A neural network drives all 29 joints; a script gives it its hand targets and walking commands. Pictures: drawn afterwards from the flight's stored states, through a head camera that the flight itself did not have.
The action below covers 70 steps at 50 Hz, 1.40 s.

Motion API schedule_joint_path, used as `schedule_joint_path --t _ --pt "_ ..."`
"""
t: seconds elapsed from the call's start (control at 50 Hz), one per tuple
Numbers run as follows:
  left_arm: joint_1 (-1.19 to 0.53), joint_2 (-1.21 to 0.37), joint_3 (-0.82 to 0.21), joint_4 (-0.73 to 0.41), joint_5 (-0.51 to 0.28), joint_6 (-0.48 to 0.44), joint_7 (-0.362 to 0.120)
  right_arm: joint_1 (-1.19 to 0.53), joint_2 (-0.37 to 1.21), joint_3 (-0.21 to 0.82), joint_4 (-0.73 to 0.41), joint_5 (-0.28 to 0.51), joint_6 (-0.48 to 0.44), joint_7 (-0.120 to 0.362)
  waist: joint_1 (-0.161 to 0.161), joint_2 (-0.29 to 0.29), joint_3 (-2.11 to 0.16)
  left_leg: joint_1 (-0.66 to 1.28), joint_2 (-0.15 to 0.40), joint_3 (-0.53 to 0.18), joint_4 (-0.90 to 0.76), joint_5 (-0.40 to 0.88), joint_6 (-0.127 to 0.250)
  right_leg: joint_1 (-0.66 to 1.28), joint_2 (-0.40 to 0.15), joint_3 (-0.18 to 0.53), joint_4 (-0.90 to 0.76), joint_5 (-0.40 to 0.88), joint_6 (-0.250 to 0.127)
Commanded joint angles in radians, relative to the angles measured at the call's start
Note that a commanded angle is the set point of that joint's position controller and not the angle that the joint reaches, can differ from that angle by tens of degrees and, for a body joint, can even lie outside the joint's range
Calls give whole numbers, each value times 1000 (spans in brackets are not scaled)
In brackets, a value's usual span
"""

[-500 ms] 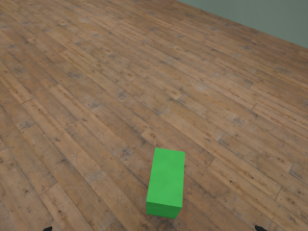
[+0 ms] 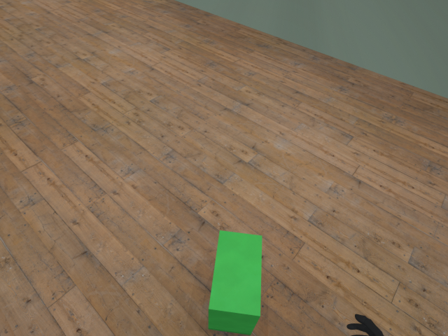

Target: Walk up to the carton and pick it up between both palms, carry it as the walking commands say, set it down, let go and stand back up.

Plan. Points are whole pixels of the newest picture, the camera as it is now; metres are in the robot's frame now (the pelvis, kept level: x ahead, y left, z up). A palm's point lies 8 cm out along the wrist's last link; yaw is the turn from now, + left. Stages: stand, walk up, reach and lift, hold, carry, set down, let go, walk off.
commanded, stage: walk up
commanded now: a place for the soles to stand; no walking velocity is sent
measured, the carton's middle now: (235, 282) +0.45 -0.07 -0.64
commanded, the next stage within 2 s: reach and lift in 1.32 s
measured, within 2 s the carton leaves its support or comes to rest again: neither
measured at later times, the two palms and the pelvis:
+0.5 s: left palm out of the picture +0.07 +0.29 -0.12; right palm out of the picture +0.05 -0.30 -0.12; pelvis -0.03 -0.01 +0.00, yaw -2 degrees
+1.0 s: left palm out of the picture +0.07 +0.28 -0.12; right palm out of the picture +0.03 -0.31 -0.12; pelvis -0.04 -0.02 +0.00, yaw -3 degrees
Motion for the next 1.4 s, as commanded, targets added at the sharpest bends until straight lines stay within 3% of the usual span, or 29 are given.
schedule_joint_path --t 0.0,0.06,0.08,0.12,0.14,0.16,0.26,0.38,0.46,0.52,0.58,0.6,0.64,0.72,0.8,0.86,0.88,0.9,0.98,1.0,1.06,1.1,1.24,1.28,1.3,1.32,1.34,1.36,1.38 --pt "-48 199 39 -27 0 -22 11 -83 -214 -40 -38 13 -19 -2 -3 42 -68 -29 151 -103 -89 279 10 22 -120 76 -59 250 -46" --pt "-61 209 39 -50 0 -24 11 -43 -224 -50 -39 3 -15 -4 -12 15 -76 3 148 -100 -87 287 3 2 -113 88 -49 262 -51" --pt "-37 209 36 -49 -2 -22 9 -37 -218 -45 -44 3 -17 -2 -9 75 -87 30 153 -77 -91 298 3 -5 -113 93 -31 253 -51" --pt "-25 195 44 -41 1 -20 10 -46 -204 -50 -48 7 -16 -2 -1 23 -87 3 140 -90 -82 245 2 11 -112 92 -57 241 -45" --pt "-66 212 48 -49 2 -22 11 -33 -221 -50 -30 4 -11 -2 -27 2 -77 -4 146 -85 -102 221 0 -1 -116 99 -60 246 -46" --pt "-45 219 51 -52 1 -17 7 -25 -225 -52 -42 7 -16 0 -14 39 -130 33 152 -84 -91 222 3 22 -112 96 -37 224 -47" --pt "-63 208 59 -52 14 -20 9 -32 -208 -56 -36 4 -3 2 -31 -9 -81 -4 144 -86 -99 111 13 -53 -111 124 -79 120 -46" --pt "-43 203 66 -64 7 -21 5 -17 -229 -64 -41 -7 -6 7 -15 65 -110 -12 153 -80 -98 128 10 -20 -100 111 -36 142 -43" --pt "-31 216 60 -64 12 -16 2 -14 -224 -54 -51 0 1 4 -17 5 -64 -56 155 -87 -95 31 12 -53 -104 127 -60 111 -45" --pt "-57 197 62 -73 14 -16 3 -12 -198 -55 -49 -4 2 8 -32 43 -23 -67 155 -92 -130 -1 1 -101 -101 144 -53 61 -59" --pt "-46 208 70 -70 15 -21 -1 -1 -225 -66 -50 -18 0 11 -28 52 -80 -20 143 -63 -81 29 1 -91 -109 154 -83 30 -51" --pt "-41 214 69 -66 20 -21 -1 -9 -218 -65 -45 -8 -2 12 -37 10 -102 21 146 -70 -70 70 -4 -84 -106 142 -89 74 -46" --pt "-42 212 69 -73 19 -20 -3 15 -203 -65 -60 -6 -3 11 -39 59 -118 -7 142 -66 -79 53 -3 -67 -105 159 -55 82 -57" --pt "-51 203 60 -83 13 -23 0 14 -214 -63 -40 -1 4 10 -27 53 -57 -46 149 -71 -76 35 -2 -104 -104 148 -69 57 -62" --pt "-39 206 73 -83 17 -23 -2 14 -192 -57 -59 3 1 10 -30 -31 -69 -41 147 -77 -61 39 3 -87 -113 166 -73 66 -65" --pt "-39 196 63 -78 11 -25 -3 23 -215 -62 -45 -10 -2 13 -37 37 -50 -23 150 -60 -82 70 -6 -116 -106 163 -65 109 -65" --pt "-32 199 62 -81 13 -23 -3 -1 -225 -70 -55 -4 -2 11 -28 4 -88 1 156 -69 -69 63 3 -109 -99 160 -80 103 -56" --pt "-33 203 60 -73 9 -23 -2 14 -224 -69 -44 -13 0 12 -29 69 -74 -20 154 -52 -72 56 5 -105 -102 162 -72 76 -56" --pt "-54 209 66 -87 11 -22 -1 30 -218 -63 -54 -5 0 6 -23 -5 -89 -37 160 -73 -100 23 15 -63 -93 156 -52 75 -57" --pt "-33 189 60 -92 10 -23 0 3 -223 -65 -44 -6 -3 9 -21 46 -65 -47 159 -68 -89 44 6 -91 -90 168 -52 106 -58" --pt "-4 200 53 -83 8 -21 -2 14 -217 -60 -43 2 -6 8 -21 63 -101 -8 160 -52 -100 37 5 -74 -94 162 -56 107 -54" --pt "-34 212 66 -97 12 -24 -3 34 -217 -64 -53 -4 -2 9 -38 -12 -100 -3 155 -58 -95 26 5 -81 -103 195 -65 89 -73" --pt "-16 209 57 -79 11 -25 -3 35 -223 -68 -56 -1 -5 9 -27 5 -104 7 170 -59 -69 66 7 -81 -87 156 -36 133 -54" --pt "-6 206 66 -83 8 -22 -1 22 -217 -61 -48 0 -3 7 -24 53 -73 -23 172 -49 -76 85 12 -74 -90 164 -19 185 -52" --pt "-12 205 59 -89 9 -22 1 24 -222 -64 -60 -2 -2 10 -28 45 -90 -2 176 -50 -81 104 9 -86 -84 159 -14 181 -52" --pt "-283 65 45 -440 27 53 -24 -219 -222 -143 -411 15 71 26 12 -26 -47 -269 123 -39 71 -146 35 -241 40 165 81 -120 -19" --pt "-202 117 102 -626 36 93 -38 -159 -172 -141 -575 -13 109 40 23 22 54 -281 59 45 98 -233 17 -233 53 51 112 -220 -17" --pt "-186 116 97 -565 28 142 -47 -88 -143 -143 -560 -41 158 41 2 -6 20 -245 51 111 87 -298 -4 -211 48 -27 86 -244 -7" --pt "-178 158 123 -587 38 175 -46 -49 -140 -109 -581 -21 189 65 14 59 -25 -288 65 100 36 -338 9 -143 55 -75 143 -197 19"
